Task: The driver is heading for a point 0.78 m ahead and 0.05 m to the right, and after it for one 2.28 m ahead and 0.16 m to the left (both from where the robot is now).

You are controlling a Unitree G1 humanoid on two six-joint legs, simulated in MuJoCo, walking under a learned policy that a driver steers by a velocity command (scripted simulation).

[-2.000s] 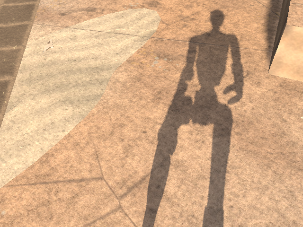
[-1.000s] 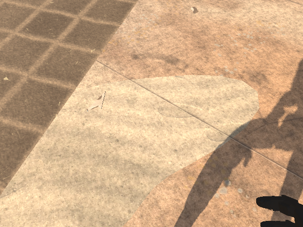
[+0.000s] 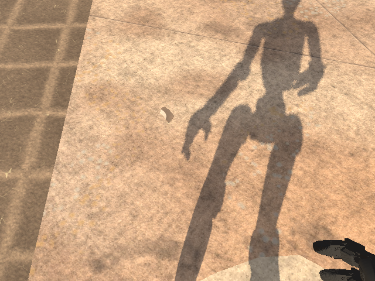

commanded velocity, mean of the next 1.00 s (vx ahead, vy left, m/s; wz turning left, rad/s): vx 1.00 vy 0.00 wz -0.05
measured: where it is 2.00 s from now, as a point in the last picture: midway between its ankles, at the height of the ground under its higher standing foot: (215, 30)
